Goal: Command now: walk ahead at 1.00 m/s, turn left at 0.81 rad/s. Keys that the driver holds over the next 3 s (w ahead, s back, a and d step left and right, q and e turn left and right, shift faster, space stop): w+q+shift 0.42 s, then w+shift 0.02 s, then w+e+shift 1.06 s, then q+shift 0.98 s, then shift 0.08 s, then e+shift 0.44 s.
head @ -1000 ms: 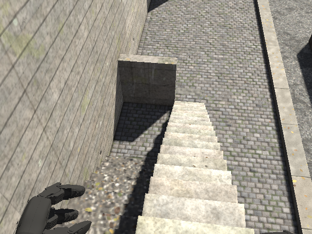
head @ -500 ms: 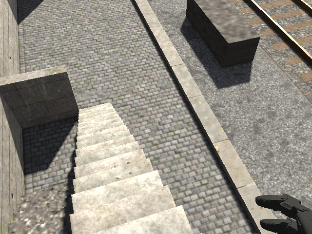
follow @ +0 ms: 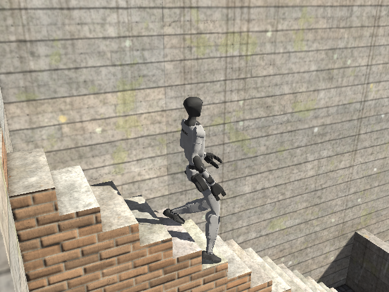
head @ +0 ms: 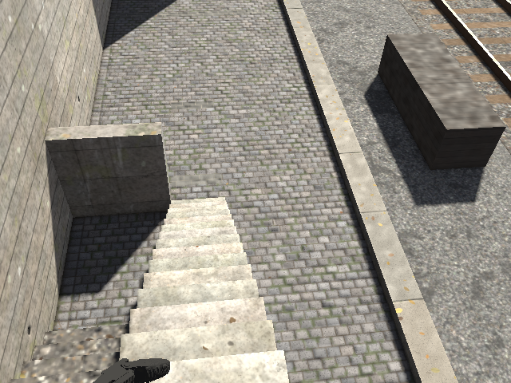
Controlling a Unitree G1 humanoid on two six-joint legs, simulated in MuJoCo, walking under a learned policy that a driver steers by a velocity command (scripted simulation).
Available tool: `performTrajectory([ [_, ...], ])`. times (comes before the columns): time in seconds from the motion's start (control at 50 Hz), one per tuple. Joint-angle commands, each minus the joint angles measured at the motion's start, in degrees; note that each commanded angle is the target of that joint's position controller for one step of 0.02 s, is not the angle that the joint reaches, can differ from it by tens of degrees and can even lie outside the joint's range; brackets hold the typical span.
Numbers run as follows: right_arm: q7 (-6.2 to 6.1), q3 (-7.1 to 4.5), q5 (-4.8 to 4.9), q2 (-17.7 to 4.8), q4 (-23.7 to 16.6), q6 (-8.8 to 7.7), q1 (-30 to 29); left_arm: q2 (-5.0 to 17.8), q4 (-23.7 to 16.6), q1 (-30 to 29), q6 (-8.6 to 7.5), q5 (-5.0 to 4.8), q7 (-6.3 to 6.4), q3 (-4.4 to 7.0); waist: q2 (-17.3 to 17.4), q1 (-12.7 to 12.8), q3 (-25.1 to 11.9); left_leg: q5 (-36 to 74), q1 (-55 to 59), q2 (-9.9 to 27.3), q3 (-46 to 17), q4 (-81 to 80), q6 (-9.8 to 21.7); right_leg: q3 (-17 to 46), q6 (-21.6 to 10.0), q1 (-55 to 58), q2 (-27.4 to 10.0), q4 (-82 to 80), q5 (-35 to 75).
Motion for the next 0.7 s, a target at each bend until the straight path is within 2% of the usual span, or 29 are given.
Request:
performTrajectory([
  [0.02, 1.81, 1.33, 0.26, 0.46, -9.89, -3.42, -7.3, 10.55, 3.11, 22.04, 0.15, 0.77, -0.39, 2.86, -14.06, 9.42, -12.37, -0.77, -46.79, 7.19, 2.72, 13.68, -2.7, 14.42, -15.26, 49.54, -22.39, 14.17, 44.82],
  [0.06, 2.35, -0.05, 0.73, -3.4, -9.23, -3.77, -11.75, 7.62, 6.03, 23.43, 0.03, 2.44, -0.33, 2.3, -4.59, 8.8, -8.67, 11.85, -46.94, 11.17, 4.97, 5.18, -1.75, 10.38, -12.94, 34.2, -19.09, 13.08, 16.06],
  [0.08, 2.07, 1.52, 1.74, -0.51, -11.57, -2.68, -15.29, 12.09, 6.58, 18.21, 0.48, 1.97, 0.1, 3.04, -10.03, 6.69, -4.11, 19.47, -46.49, 14.23, 3.37, 0.29, -2.47, 19.01, -15.99, 19.72, -24.73, 7.79, -4.09],
  [0.1, 2.31, 1.91, 1.47, -1.09, -10.82, -0.52, -10.76, 10.0, 5.19, 8.65, 1.67, 1.73, 1.59, 1.65, -8.26, 0.84, 2.34, 37.86, -37.72, 16.91, 1.04, -19.83, -2.77, 17.33, -14.07, 2.31, -24.48, 4.97, -18.68],
  [0.12, 2.56, 1.2, -0.03, -1.16, -6.92, 0.44, -8.56, 6.14, 5.49, 4.98, 1.76, 1.54, 2.08, 0.42, -5.59, 0.36, 3.64, 45.86, -24.55, 14.79, 6.41, -25.48, -2.66, 9.55, -11.87, -10.57, -18.03, 2.8, -21.82],
  [0.14, 2.86, 0.82, -1.91, -1.04, -4.16, 1.04, -4.57, 9.85, 6.88, 3.25, 1.66, 1.45, 1.58, 1.17, -5.54, -1.48, 1.17, 52.62, -12.57, 12.23, 13.8, -27.05, -2.45, 2.64, -10.38, -16.74, -14.39, 3.68, -21.06],
  [0.16, 3.22, -0.12, -2.05, -1.38, -1.09, 1.03, 1.31, 14.44, 8.36, 4.22, 1.13, 1.38, 0.94, 2.4, -7.2, -2.37, -3.58, 57.35, -4.81, 10.9, 16.41, -16.44, -2.61, 3.12, -9.59, -16.48, -16.73, 4.74, -19.97],
  [0.18, 3.51, -1.08, -0.88, -4.95, -5.32, 0.69, -11.71, 9.81, 9.31, 11.19, 0.4, -0.64, 1.62, 2.0, -3.6, 3.6, 3.94, 59.25, -27.27, 13.58, 9.91, -22.01, -1.83, 0.19, -6.89, -1.06, -13.93, 7.32, -29.16],
  [0.2, 4.03, -0.4, 0.53, -2.93, -7.75, 0.06, -17.71, 11.09, 11.8, 15.44, -0.17, -0.92, 2.28, 2.17, -7.11, 5.36, 5.14, 58.53, -39.16, 14.87, 3.04, -31.14, 0.34, 5.94, -6.15, 9.93, -17.71, 11.62, -39.31],
  [0.22, 5.08, 0.11, 0.93, -2.52, -9.63, -1.79, -24.07, 9.5, 12.25, 19.53, -0.12, 0.08, 2.35, 1.97, -3.42, 8.9, 7.73, 59.29, -49.69, 15.23, 2.73, -36.92, 1.34, 5.85, -5.22, 19.03, -18.95, 15.14, -41.85],
  [0.24, 7.14, 0.04, 0.06, -3.2, -10.95, -3.14, -25.09, 9.25, 12.34, 18.32, 0.52, -0.06, 3.79, 1.83, -0.52, 6.88, 7.97, 75.65, -40.3, 16.83, 2.46, -56.78, 3.17, -0.36, -1.11, 14.06, -17.13, 15.39, -43.69],
  [0.28, 7.46, -1.08, 0.24, -3.29, -7.99, -2.06, -17.69, 16.51, 12.82, 9.37, 0.97, 0.23, 3.61, 3.55, -6.0, 1.15, 5.58, 77.5, -8.69, 16.33, 9.79, -50.69, 3.56, -1.0, -1.02, -10.55, -20.3, 12.24, -52.67],
  [0.3, 6.55, -3.25, -0.32, -6.71, -4.57, -0.51, -10.02, 18.51, 13.06, 6.39, 1.11, 0.79, 3.08, 4.02, -9.75, -2.95, 3.15, 77.44, -1.35, 13.94, 13.52, -36.99, 2.66, -2.01, 0.47, -13.57, -21.25, 15.78, -48.57],
  [0.34, 4.32, -6.5, 0.07, -13.67, 0.74, 0.87, 1.95, 18.99, 11.45, 0.73, 3.1, 0.07, 0.45, 4.57, -7.05, -7.96, 2.02, 60.5, 10.37, 10.27, 23.37, -41.07, 2.41, -14.19, 6.01, -12.2, -14.42, 31.8, -27.8],
  [0.36, 4.17, -8.12, 0.35, -15.3, 3.48, 0.89, 11.06, 21.15, 13.1, 0.74, 3.71, -1.08, 1.17, 5.63, -9.77, -11.82, -0.17, 62.9, 20.48, 13.07, 20.29, -53.96, 4.9, -12.97, 7.68, -9.92, -13.24, 46.34, -15.54],
  [0.38, 4.57, -9.42, -0.36, -17.35, 8.34, -0.68, 21.61, 21.14, 14.66, -2.36, 4.09, -1.6, 2.78, 6.01, -6.28, -17.83, 1.64, 67.35, 31.15, 11.3, 21.78, -64.19, 5.79, -13.01, 10.05, -15.65, -10.78, 67.27, -15.7],
  [0.4, 5.41, -7.91, -1.59, -15.37, 12.06, -2.55, 26.04, 17.63, 16.31, -0.34, 4.28, -0.96, 5.31, 6.18, 11.69, -18.36, 14.03, 67.07, 30.38, 13.81, 14.77, -76.97, 10.64, -13.46, 9.7, -29.85, 0.17, 101.75, -59.79],
  [0.42, 6.7, -4.44, -1.11, -16.05, 8.87, -5.38, 14.11, 9.3, 8.01, 8.71, 2.07, 2.54, 6.47, 4.21, 31.92, 0.32, 13.52, 103.18, 31.48, 8.82, -0.79, -59.7, 12.38, -0.72, 7.1, -45.74, 6.42, 102.52, -63.95],
  [0.44, 6.13, -4.28, -0.91, -14.01, 7.14, -4.89, 10.16, 6.58, 5.41, 10.36, 0.38, 3.26, 6.04, 3.05, 33.55, 2.36, 2.57, 110.45, 33.22, 12.52, -6.51, -59.59, 17.12, 2.82, 6.69, -44.87, 4.36, 100.05, -66.53],
  [0.46, 5.97, -3.4, -1.56, -8.37, 7.63, -4.31, 10.95, 11.27, 8.01, 11.62, -0.1, 0.64, 5.18, 4.21, 15.83, 1.24, -2.11, 77.34, 29.93, 14.62, -9.88, -60.17, 17.31, 5.74, 2.78, -44.15, 1.5, 87.73, -58.33],
  [0.48, 5.84, -3.67, -0.91, -10.94, 9.08, -5.16, 8.98, 8.42, 6.3, 11.81, -0.11, -2.41, 5.21, 3.51, 12.47, 4.06, -5.85, 55.62, 25.95, 22.3, -27.07, -63.82, 21.95, 6.83, 1.58, -47.47, 1.74, 87.27, -55.8],
  [0.5, 6.78, -1.25, -2.99, -5.09, 6.99, -7.63, 2.57, 9.29, 4.33, 4.77, 1.08, -5.64, 5.23, 3.55, 3.1, 5.24, -4.95, 54.78, 13.52, 28.77, -31.71, -61.88, 20.76, 12.18, -0.25, -46.98, -1.48, 77.85, -40.22],
  [0.52, 6.13, 0.88, -3.08, -1.9, 5.5, -8.35, -2.99, 8.26, 3.97, 2.44, 4.35, -5.99, 5.49, 3.1, -2.53, 7.51, -1.59, 60.07, -1.49, 31.77, -28.15, -58.87, 20.43, 10.14, 2.2, -42.71, -1.87, 72.47, -36.38],
  [0.56, 4.5, 1.51, -3.78, -3.82, 3.78, -8.66, -7.88, 5.63, 3.05, 4.09, 6.62, -3.65, 5.51, 1.72, -2.99, 8.83, -2.75, 56.67, -9.25, 29.1, -23.59, -58.02, 18.64, 7.77, 4.43, -34.92, -2.24, 63.83, -34.01],
  [0.58, 4.06, 0.18, -4.25, -6.92, 6.58, -9.27, -2.17, 7.99, 5.92, 9.71, 6.4, -3.11, 4.48, 2.88, 1.42, 8.37, -7.04, 50.9, -4.11, 25.87, -20.06, -54.29, 16.56, 8.56, 1.14, -34.44, -0.7, 61.47, -19.32],
  [0.6, 2.66, 0.75, -3.44, -4.58, 7.87, -9.47, 2.41, 9.97, 5.12, 5.89, 6.42, -2.74, 3.34, 3.51, 5.48, 5.35, -6.11, 46.73, 1.57, 23.82, -16.24, -49.87, 12.88, 13.81, -1.11, -38.99, -1.01, 54.64, -9.84],
  [0.62, 0.93, 2.0, -1.38, -2.79, 7.47, -9.1, 2.51, 10.83, 3.1, 1.96, 7.19, -1.21, 2.37, 3.12, 2.31, 4.8, -2.61, 32.84, -3.65, 19.16, -4.39, -48.87, 9.35, 11.16, -1.92, -33.79, 0.22, 38.07, 5.87],
  [0.64, 0.25, 2.64, -1.48, -2.03, 7.04, -9.13, 2.28, 7.97, 1.98, -2.47, 7.92, 0.49, 1.84, 2.37, 1.45, 3.05, -1.48, 27.75, -9.06, 16.09, -0.58, -50.3, 8.22, 8.15, -1.94, -23.68, 2.76, 32.8, 12.28],
  [0.7, 0.18, 2.07, -3.3, -4.73, 6.88, -8.94, -0.38, 8.43, 5.91, 4.54, 8.64, -0.7, 0.62, 3.8, 5.04, 5.93, -0.13, 27.42, -16.46, 14.69, 5.46, -48.81, 8.19, 3.98, -0.1, -6.29, 6.1, 32.93, 17.04],
])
